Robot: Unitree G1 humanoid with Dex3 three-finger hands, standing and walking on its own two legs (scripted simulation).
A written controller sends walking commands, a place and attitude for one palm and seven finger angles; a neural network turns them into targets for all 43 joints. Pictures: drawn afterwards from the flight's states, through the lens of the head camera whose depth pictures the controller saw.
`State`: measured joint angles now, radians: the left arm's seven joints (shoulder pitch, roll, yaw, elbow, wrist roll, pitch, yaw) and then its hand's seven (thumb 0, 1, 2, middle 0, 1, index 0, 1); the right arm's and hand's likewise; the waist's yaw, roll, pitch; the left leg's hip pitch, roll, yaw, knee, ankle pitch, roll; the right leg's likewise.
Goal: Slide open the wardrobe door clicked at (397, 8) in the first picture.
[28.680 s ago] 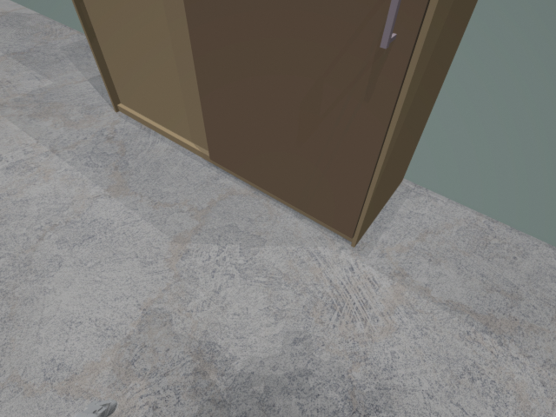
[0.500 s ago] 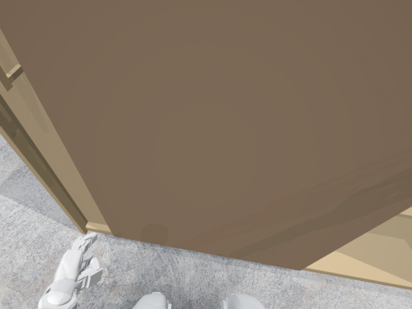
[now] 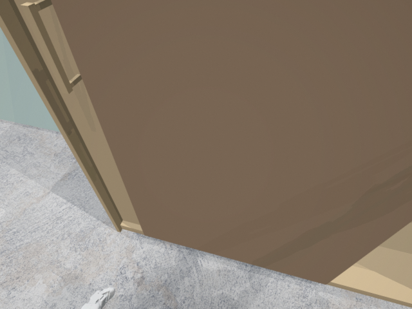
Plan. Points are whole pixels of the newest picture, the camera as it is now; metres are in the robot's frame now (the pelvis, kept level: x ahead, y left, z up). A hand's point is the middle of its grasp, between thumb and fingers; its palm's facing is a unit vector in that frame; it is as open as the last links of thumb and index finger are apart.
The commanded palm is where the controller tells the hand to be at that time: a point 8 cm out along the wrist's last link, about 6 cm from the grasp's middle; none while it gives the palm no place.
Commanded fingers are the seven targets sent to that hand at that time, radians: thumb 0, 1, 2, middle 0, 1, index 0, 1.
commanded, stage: stop walking and hold the door there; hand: right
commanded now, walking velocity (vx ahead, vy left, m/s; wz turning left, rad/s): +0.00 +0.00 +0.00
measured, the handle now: out of the picture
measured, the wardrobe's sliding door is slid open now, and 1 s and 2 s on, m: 0.70 0.70 0.70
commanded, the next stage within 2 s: loosen the grip on the handle in 1.54 s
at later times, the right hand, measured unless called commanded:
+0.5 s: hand out of the picture +0.35 -0.40 +0.21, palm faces +0.70 +0.69 -0.20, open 6.4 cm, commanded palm +0.30 -0.42 +0.18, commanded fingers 0.00 -0.90 -0.90 0.45 1.40 0.45 1.40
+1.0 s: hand out of the picture +0.35 -0.40 +0.20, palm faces +0.53 +0.83 -0.14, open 5.9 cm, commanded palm +0.30 -0.41 +0.18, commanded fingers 0.00 -0.90 -0.90 0.45 1.40 0.45 1.40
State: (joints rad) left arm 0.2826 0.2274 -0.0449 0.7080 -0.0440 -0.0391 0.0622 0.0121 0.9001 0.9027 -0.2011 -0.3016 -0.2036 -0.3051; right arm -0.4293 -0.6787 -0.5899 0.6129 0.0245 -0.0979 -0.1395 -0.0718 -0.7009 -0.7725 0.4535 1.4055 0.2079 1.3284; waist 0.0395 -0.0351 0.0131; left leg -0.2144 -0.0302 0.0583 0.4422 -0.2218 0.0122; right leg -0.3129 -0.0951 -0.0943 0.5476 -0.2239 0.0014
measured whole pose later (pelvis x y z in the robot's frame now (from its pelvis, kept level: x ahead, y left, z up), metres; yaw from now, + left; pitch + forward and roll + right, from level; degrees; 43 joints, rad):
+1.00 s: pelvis -0.04 -0.08 +0.01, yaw -3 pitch +0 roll +3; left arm 0.20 0.18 -0.07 0.69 -0.03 -0.07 0.08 0.01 0.90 0.90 -0.20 -0.30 -0.20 -0.30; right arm -0.60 -0.50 -0.30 0.47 0.04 -0.10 -0.13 -0.10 -0.77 -0.83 0.45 1.41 0.23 1.36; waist -0.03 0.01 0.06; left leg -0.33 0.00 0.02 0.90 -0.40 -0.02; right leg -0.31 0.01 -0.13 0.37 -0.08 -0.11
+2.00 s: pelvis -0.08 -0.05 -0.01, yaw +0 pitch +5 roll +2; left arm 0.31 0.30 -0.02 0.72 -0.01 -0.13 0.08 0.01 0.90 0.90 -0.20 -0.30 -0.20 -0.30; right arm -0.83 -0.70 -0.48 0.96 -0.06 -0.13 0.04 0.00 0.20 -0.38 0.43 1.37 0.42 1.36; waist 0.04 0.01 -0.03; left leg -0.34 -0.06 0.09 0.60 -0.35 0.05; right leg -0.55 0.02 -0.07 0.55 -0.11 -0.08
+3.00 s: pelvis -0.05 -0.06 -0.01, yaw +1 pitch +8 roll +3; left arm 0.35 0.29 -0.03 0.67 -0.04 -0.04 0.14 0.01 0.90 0.90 -0.20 -0.30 -0.20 -0.30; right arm -0.67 -0.90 -0.69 0.95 0.01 -0.14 0.24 -0.01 0.55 -0.20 0.25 1.16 0.26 1.15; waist 0.04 -0.01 -0.06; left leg -0.34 -0.07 0.08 0.57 -0.37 0.04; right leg -0.59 0.01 -0.06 0.60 -0.15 -0.10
